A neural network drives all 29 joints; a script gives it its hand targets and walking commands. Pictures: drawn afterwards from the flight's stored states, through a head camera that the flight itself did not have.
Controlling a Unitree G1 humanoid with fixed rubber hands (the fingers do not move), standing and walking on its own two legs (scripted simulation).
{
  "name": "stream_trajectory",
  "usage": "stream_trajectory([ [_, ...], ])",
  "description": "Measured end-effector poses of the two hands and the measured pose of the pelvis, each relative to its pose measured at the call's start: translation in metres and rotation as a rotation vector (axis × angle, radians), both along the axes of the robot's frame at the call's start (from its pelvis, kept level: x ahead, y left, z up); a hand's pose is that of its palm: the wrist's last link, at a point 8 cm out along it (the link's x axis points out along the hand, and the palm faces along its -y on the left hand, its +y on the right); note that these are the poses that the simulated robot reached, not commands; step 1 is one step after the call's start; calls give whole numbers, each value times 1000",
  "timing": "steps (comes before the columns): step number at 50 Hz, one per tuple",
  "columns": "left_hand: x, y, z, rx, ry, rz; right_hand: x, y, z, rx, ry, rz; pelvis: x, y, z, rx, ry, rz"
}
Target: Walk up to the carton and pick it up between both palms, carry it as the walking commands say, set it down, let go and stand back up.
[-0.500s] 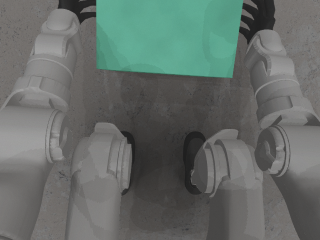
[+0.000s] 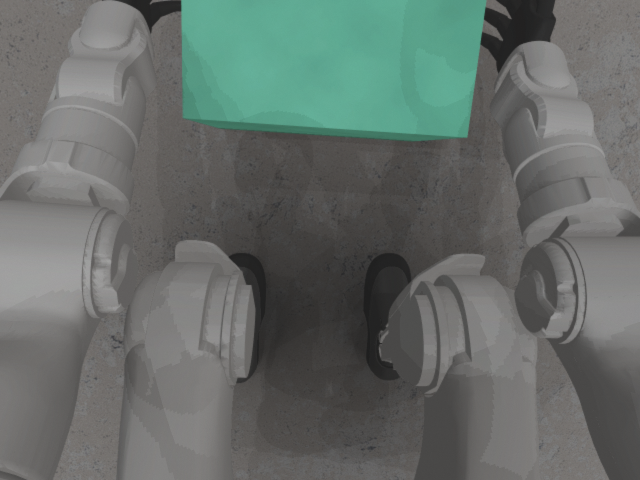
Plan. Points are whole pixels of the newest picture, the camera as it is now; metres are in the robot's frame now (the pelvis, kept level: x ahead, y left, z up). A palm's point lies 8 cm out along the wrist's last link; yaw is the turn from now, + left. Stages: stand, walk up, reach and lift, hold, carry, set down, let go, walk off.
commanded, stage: set down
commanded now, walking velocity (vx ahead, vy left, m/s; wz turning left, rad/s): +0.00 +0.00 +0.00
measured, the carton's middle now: (326, 64) +0.51 +0.01 -0.26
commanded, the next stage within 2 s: none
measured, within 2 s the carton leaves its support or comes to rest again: neither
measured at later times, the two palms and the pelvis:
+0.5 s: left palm (95, 12) +0.52 +0.24 -0.18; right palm (542, 58) +0.52 -0.20 -0.18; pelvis +0.00 +0.00 +0.00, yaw +0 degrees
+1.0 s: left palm out of the picture +0.54 +0.26 -0.08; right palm (624, 22) +0.53 -0.20 -0.08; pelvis +0.00 +0.00 +0.04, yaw +1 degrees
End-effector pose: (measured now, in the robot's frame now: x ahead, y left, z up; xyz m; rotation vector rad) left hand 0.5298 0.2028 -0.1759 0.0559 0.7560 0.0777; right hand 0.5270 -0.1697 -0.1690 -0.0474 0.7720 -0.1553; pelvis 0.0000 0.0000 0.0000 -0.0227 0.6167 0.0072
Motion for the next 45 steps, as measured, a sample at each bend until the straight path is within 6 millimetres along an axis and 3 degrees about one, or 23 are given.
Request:
stream_trajectory([
  [9, -8, 5, -11, 17, 4, 25, -3, -3, -6, -5, 1, -15, 0, 1, 2, -4, 5, 5],
  [20, -6, 28, -5, 47, -7, 53, -7, -21, -8, -22, -3, -32, 1, 1, -2, -5, 10, 9],
  [32, -2, 40, -2, 53, -27, 61, -5, -34, -5, -29, -24, -41, 1, -1, -4, -5, 6, 8],
  [37, 4, 41, 14, 45, -70, 58, 2, -34, 12, -27, -70, -39, 1, -1, 0, -6, 11, 10],
  [45, 7, 49, 63, 44, -97, 56, -1, -29, 53, -19, -92, -35, 4, -1, 23, -7, 46, 15],
])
